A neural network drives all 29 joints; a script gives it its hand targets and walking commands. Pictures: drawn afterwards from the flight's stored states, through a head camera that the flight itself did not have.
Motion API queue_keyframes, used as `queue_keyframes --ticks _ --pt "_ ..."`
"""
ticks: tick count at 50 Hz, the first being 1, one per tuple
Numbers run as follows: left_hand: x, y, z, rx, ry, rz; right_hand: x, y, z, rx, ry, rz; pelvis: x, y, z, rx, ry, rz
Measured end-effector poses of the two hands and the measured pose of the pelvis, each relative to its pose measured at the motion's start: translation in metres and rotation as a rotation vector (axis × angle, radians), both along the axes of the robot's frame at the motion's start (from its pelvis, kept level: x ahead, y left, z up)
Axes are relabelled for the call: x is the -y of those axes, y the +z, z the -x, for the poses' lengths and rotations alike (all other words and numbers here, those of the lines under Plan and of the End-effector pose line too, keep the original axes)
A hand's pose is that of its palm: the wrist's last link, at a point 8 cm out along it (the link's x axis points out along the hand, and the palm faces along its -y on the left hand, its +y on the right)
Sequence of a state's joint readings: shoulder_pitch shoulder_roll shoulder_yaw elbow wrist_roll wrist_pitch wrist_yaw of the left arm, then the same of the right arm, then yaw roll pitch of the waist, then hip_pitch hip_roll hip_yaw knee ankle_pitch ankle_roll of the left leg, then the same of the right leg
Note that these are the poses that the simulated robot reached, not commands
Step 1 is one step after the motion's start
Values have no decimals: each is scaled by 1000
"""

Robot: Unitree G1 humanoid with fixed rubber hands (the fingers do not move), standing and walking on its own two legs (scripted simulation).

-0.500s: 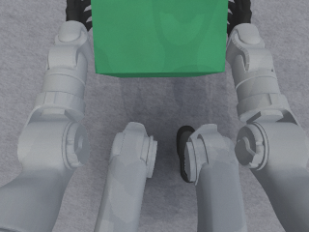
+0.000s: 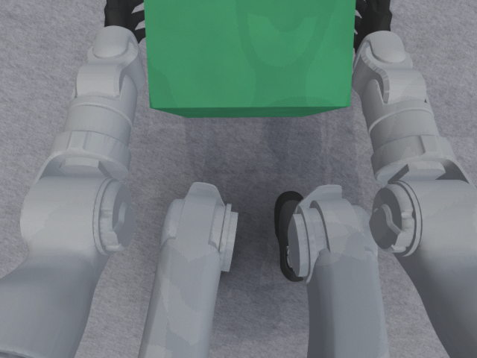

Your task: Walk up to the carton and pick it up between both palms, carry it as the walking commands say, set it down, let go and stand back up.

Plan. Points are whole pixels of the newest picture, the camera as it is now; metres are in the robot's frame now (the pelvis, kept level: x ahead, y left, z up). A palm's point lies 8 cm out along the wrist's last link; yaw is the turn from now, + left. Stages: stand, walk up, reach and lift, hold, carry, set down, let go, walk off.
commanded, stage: set down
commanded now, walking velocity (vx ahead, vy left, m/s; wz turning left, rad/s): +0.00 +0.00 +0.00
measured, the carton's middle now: (246, 32) +0.55 +0.01 -0.22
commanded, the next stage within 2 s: none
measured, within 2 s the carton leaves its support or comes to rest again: rests again in 0.42 s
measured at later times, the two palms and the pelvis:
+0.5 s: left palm (129, 40) +0.52 +0.18 -0.17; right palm (364, 41) +0.53 -0.15 -0.17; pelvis +0.00 +0.00 -0.01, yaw +0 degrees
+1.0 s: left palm (132, 40) +0.52 +0.17 -0.17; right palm (366, 41) +0.53 -0.16 -0.18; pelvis +0.00 -0.01 -0.02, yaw +0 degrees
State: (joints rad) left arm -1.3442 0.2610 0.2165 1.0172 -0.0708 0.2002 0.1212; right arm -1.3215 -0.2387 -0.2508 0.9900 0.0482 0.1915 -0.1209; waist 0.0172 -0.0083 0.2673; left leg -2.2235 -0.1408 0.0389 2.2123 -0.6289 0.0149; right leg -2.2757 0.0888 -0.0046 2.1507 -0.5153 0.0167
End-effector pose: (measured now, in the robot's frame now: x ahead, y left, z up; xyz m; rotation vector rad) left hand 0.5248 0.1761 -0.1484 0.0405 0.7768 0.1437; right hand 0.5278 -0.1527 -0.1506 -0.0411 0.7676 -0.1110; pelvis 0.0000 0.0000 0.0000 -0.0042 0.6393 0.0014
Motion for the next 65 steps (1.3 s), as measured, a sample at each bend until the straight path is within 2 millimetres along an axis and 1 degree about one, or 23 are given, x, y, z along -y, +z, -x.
queue_keyframes --ticks 8,27,55,65 --pt "-3 -7 2 -4 2 -5 -3 -8 0 -5 5 0 1 -4 0 20 3 -1" --pt "0 -23 4 -20 -10 -2 0 -20 1 -22 9 12 1 -12 0 51 5 5" --pt "2 -27 2 3 -33 20 6 -26 -1 -16 23 7 6 -21 5 95 9 0" --pt "2 -29 3 36 -33 26 6 -28 0 9 20 -4 6 -18 8 98 12 -2"
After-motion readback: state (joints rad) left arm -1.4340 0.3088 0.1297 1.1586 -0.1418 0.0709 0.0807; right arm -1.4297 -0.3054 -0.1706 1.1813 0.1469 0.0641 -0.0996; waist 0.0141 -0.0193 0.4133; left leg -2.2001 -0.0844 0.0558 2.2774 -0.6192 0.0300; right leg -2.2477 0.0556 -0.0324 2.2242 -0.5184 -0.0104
